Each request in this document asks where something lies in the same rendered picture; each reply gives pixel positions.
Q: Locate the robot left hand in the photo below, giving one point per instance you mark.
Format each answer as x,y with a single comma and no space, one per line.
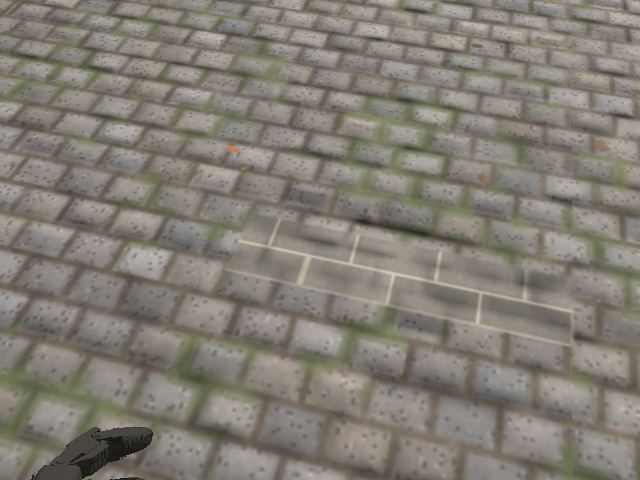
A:
92,450

